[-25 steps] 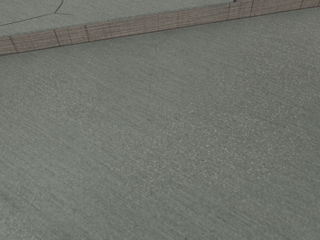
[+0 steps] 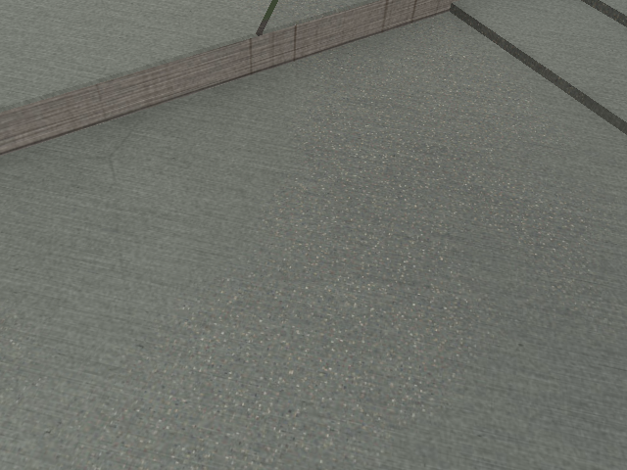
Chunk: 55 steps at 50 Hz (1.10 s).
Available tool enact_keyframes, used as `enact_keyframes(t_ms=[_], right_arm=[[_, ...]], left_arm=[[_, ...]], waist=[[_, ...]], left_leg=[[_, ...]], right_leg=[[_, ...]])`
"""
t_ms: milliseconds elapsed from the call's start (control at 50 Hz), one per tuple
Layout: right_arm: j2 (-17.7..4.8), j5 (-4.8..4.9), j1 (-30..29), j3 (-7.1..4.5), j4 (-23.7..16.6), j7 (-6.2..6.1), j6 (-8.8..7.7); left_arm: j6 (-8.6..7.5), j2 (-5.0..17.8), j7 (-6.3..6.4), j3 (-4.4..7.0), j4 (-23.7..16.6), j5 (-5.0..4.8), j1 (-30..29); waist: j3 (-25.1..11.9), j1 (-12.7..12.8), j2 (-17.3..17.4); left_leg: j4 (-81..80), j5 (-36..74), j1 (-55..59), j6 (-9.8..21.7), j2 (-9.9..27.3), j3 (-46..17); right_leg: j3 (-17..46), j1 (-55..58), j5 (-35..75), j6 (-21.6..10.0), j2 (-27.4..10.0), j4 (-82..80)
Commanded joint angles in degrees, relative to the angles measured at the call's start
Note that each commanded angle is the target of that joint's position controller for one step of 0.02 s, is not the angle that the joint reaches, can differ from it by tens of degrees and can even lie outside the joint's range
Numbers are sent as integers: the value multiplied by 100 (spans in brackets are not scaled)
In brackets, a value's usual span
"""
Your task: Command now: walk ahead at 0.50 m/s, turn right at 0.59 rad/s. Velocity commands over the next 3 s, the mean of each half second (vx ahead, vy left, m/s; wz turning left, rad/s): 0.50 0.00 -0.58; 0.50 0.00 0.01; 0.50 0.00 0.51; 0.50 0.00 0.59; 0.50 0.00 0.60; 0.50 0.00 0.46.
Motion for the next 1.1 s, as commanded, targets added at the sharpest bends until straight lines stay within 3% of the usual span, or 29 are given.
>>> enact_keyframes(t_ms=[20, 120, 200, 260, 280, 300, 320, 340, 360, 380, 400, 420, 460, 480, 540, 640, 760, 800, 820, 860, 880, 900, 920, 940, 980, 1020, 1060, 1100], right_arm=[[-478, 37, 134, -93, -244, 4, -124], [-594, 43, 559, -104, -64, -39, -39], [-730, 7, 992, -116, 150, -126, 34], [-937, -33, 1045, -148, 226, -202, 144], [-1023, -51, 1024, -166, 232, -210, 194], [-1079, -45, 970, -173, 196, -195, 229], [-1049, -11, 788, -167, 40, -159, 223], [-328, -18, 988, -29, -332, -23, 187], [-875, -55, 380, -149, -591, -12, 165], [-856, -41, -80, -137, -748, 4, 110], [-819, -9, -63, -117, -746, 11, 63], [-776, -51, 25, -123, -665, 3, 104], [-639, -202, 426, -99, -512, 46, 329], [-591, -215, 428, -98, -520, 83, 391], [-481, -180, -95, -85, -658, 146, 444], [-508, -122, -1102, -83, -918, 167, 450], [-444, -62, -1956, 1, -1173, 221, 383], [-466, -47, -1829, -3, -1164, 231, 353], [-505, -37, -1549, -25, -1076, 209, 344], [-698, -48, -375, -136, -680, 122, 298], [-842, -120, 480, -204, -429, 74, 245], [-1499, -222, 1200, -385, -331, 16, 234], [-1528, -37, 1007, -417, -266, 98, 302], [-1359, 107, 438, -394, -365, 157, 332], [-873, 52, -66, -274, -438, 163, 348], [-787, 57, -94, -231, -359, 127, 290], [-903, 91, 75, -269, -301, 124, 210], [-997, 107, 218, -301, -266, 104, 202]], left_arm=[[-5, 8, -133, -53, -405, 0, -69], [-70, -192, -235, -244, -787, -40, -1193], [-96, -159, -248, -315, -1058, -4, -1800], [-97, 0, -172, -266, -1004, 41, -1477], [-117, 99, -147, -215, -890, 52, -1033], [-156, 255, -100, -123, -687, 79, -324], [-172, 605, -11, 37, -452, 150, 558], [-127, 1160, 80, 178, -538, 100, 454], [-45, 1216, 115, 222, -623, -70, 849], [-18, 1001, 166, 187, -495, -145, 580], [-38, 752, 178, 125, -450, -192, 327], [-90, 604, 192, 87, -474, -167, 70], [-219, 379, 195, -10, -503, -167, -121], [-284, 398, 173, -8, -454, -176, -3], [-356, 503, 143, 13, -240, -189, 442], [-387, 522, 181, -13, 13, -204, 1128], [-428, 490, 258, -88, 241, -74, 1517], [-447, 531, 305, -99, 294, -27, 1404], [-464, 578, 327, -101, 290, -12, 1268], [-453, 681, 345, -91, 322, 13, 1146], [-463, 691, 353, -108, 270, -34, 1040], [-513, 369, 327, -208, -7, -187, 1189], [-536, 434, 279, -153, -20, -134, 1380], [-537, 539, 252, -153, -129, 21, 998], [-583, 441, 180, -187, -307, -2, 441], [-415, 322, 161, -224, -370, 80, 499], [-295, 238, 148, -250, -440, 102, 471], [-256, 200, 139, -267, -618, 88, 58]], waist=[[-95, 90, 1023], [126, -157, 807], [204, -318, 757], [-158, -117, 913], [-427, 72, 976], [-820, 363, 954], [-1258, 812, 558], [-1656, 311, -775], [-1849, 706, -148], [-894, 546, 233], [-326, 261, 379], [-54, -33, 539], [-177, -337, 416], [-242, -348, 378], [-117, -198, 242], [23, 203, 49], [294, 455, -28], [297, 296, -70], [164, 135, -109], [-492, -388, -81], [-934, -805, 36], [-1596, -874, 977], [-1865, -512, 1639], [-1093, -327, 948], [-89, -135, 303], [-9, 108, 430], [-128, 132, 574], [-41, 67, 605]], left_leg=[[-1030, 3193, 289, 249, 1449, -723], [-1140, 3290, 490, 85, 1352, -58], [-866, 4015, 1258, 77, 1589, 204], [191, 6146, 1664, 63, 1661, 508], [921, 6436, 1613, 105, 1690, 576], [1933, 5962, 1205, 125, 1695, 654], [3468, 4338, 88, -4, 1556, 765], [5403, -1542, -2400, -280, 610, 730], [6246, -1806, -3357, -334, 119, -406], [5857, -1089, -3760, -300, 537, -711], [5252, -772, -3430, -315, 696, -652], [4790, -698, -3004, -364, 827, -661], [4357, -687, -2293, -486, 890, -604], [4222, -562, -2196, -520, 856, -518], [3565, 201, -2412, -569, 904, -401], [2535, 1128, -3010, -523, 843, -403], [1525, 1013, -3068, -177, 552, -176], [1233, 653, -2614, 44, 369, -127], [1107, 428, -2101, 171, 177, -51], [753, 230, -702, 423, -271, 91], [493, 504, 591, 640, 20, -297], [397, 292, 2190, 1287, 1490, -2523], [-340, 933, 2674, 1854, 2273, -4831], [-437, 446, 2007, 1789, 2094, -4300], [-807, 668, 599, 1487, 1632, -3161], [-993, 1318, -34, 1269, 1211, -2585], [-1067, 1761, -195, 1292, 1033, -2309], [-1188, 1692, -313, 1262, 891, -2175]], right_leg=[[19, -504, 731, 50, -201, -449], [-468, -313, 1682, 8, -155, -2268], [-831, -231, 1245, -215, -67, -3082], [-1130, 515, 326, -539, 371, -3312], [-1124, 1075, 76, -702, 531, -3442], [-982, 2054, 62, -897, 632, -3779], [-132, 3443, -45, -1218, 93, -4243], [2567, 5213, 321, -1891, -1737, -4304], [4105, 5317, 326, -2360, -2120, -4985], [3113, 4663, 650, -2110, -1919, -5201], [2552, 3751, 1191, -1855, -1649, -5393], [2073, 3125, 1782, -1605, -1289, -5482], [1446, 2526, 2489, -1439, -919, -5602], [1311, 2437, 2787, -1422, -837, -5644], [1041, 2383, 2818, -1200, -670, -5867], [1022, 3174, 2865, -811, -693, -5887], [714, 4025, 3353, -777, -992, -5800], [501, 4109, 4097, -688, -1114, -5600], [330, 4075, 4992, -600, -1104, -5294], [26, 4052, 6267, -444, -979, -3807], [-159, 3298, 5446, -340, -834, -2618], [-555, 1566, 3055, -79, -207, -504], [-228, 206, -1142, 21, 663, 834], [266, -296, -842, -26, 198, 1032], [185, -273, -326, 15, -242, 340], [131, 166, -269, 185, -404, -243], [-18, 232, -153, 342, -400, -574], [-120, 33, 209, 495, -438, -1072]])
Next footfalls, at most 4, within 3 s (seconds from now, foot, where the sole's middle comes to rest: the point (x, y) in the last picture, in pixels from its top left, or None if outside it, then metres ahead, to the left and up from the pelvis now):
0.32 right None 0.27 -0.09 -0.78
0.88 left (324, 405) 0.62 -0.03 -0.78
1.40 right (409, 311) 0.87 -0.25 -0.78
1.94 left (303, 239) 1.09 0.02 -0.78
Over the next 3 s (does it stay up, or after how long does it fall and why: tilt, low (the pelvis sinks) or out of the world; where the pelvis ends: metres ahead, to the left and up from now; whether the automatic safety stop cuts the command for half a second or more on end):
stays up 1.42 0.20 -0.02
